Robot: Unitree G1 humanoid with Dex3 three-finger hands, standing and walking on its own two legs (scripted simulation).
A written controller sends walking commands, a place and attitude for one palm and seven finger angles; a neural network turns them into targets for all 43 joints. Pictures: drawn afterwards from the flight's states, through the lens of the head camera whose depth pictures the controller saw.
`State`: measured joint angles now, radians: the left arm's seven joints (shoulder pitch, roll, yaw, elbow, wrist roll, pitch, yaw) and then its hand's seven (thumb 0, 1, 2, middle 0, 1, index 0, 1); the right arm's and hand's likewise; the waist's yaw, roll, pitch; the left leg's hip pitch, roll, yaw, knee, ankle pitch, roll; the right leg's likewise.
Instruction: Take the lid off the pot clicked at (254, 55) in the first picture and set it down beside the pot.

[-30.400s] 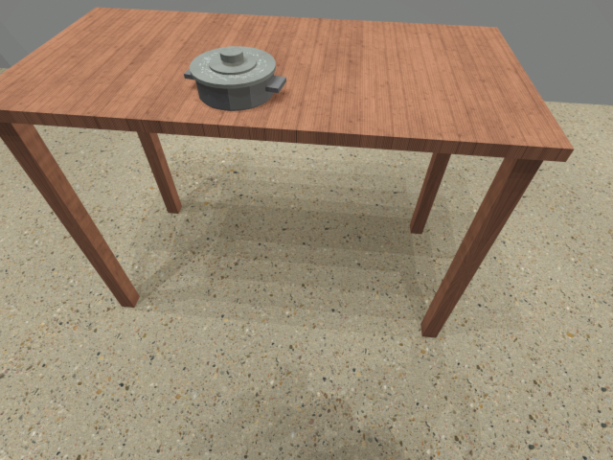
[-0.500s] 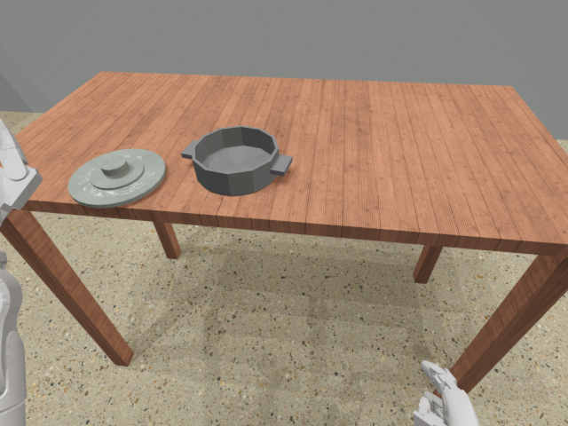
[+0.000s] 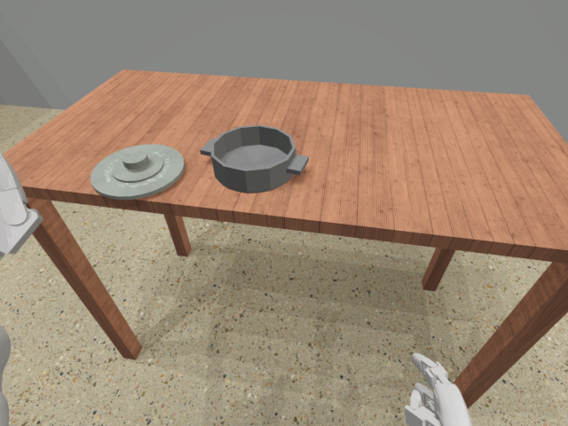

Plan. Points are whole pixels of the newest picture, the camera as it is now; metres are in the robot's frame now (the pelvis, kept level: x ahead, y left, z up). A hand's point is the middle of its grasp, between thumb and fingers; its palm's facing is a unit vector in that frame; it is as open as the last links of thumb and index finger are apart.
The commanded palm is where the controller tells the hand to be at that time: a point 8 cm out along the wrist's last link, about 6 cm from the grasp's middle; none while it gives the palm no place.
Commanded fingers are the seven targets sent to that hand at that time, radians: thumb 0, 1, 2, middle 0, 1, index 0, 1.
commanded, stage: step back with the hand held close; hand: left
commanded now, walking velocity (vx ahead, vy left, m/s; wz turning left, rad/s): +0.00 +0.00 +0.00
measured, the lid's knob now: (135, 159) +0.52 +0.38 +0.10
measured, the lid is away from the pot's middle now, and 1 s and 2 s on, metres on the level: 0.23 0.23 0.23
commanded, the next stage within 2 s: stop stepping back and stand still in 1.04 s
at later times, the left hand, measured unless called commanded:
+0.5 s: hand (3, 261) +0.14 +0.25 +0.27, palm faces +0.47 -0.74 -0.48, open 7.4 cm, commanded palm +0.08 +0.31 +0.29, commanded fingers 0.00 0.90 0.90 -0.20 -0.30 -0.20 -0.30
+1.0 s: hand out of the picture +0.04 +0.25 +0.29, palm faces +0.58 -0.74 -0.34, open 7.4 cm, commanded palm -0.03 +0.30 +0.29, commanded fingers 0.00 0.90 0.90 -0.20 -0.30 -0.20 -0.30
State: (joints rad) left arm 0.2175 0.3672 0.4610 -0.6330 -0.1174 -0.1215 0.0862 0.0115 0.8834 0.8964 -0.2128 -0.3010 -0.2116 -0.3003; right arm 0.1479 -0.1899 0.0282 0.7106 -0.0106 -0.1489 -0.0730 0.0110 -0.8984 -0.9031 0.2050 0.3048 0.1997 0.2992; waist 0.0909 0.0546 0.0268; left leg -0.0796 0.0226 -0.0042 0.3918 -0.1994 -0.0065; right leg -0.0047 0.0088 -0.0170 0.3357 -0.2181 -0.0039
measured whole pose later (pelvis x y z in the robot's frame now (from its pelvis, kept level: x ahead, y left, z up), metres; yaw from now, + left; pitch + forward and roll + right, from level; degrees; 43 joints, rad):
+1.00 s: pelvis -0.15 +0.01 -0.03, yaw +2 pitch +0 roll -4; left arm 0.26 0.52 0.63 -0.79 -0.10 -0.21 0.17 0.01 0.88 0.90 -0.22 -0.30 -0.21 -0.30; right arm 0.23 -0.17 -0.03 0.61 0.02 -0.11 -0.04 0.01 -0.90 -0.90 0.20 0.30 0.20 0.30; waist -0.03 0.04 0.01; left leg -0.55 0.06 -0.02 0.54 -0.03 0.02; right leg -0.35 0.06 -0.04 0.85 -0.53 -0.02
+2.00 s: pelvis -0.26 -0.02 -0.03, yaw +7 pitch +4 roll +1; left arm 0.27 0.48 0.41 -0.52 -0.01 -0.17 0.09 0.00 0.89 0.90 -0.20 -0.30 -0.20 -0.30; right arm 0.28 -0.19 -0.02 0.66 0.01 -0.11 0.00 0.01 -0.90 -0.90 0.21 0.31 0.20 0.30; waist -0.01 0.00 -0.09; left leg -0.42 0.06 0.00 0.69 -0.37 -0.03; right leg -0.38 -0.06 -0.04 0.69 -0.36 -0.02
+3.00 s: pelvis -0.22 -0.01 -0.01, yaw +6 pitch +0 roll +0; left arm 0.20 0.17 0.02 1.06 0.00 0.01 0.04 0.00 0.92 0.90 -0.21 -0.30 -0.20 -0.30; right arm 0.28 -0.16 -0.04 1.08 -0.01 0.02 -0.03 0.00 -0.91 -0.90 0.20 0.30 0.20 0.30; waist -0.03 0.01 0.03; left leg -0.22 0.07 0.07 0.48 -0.25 -0.03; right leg -0.13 0.00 0.01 0.46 -0.33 0.00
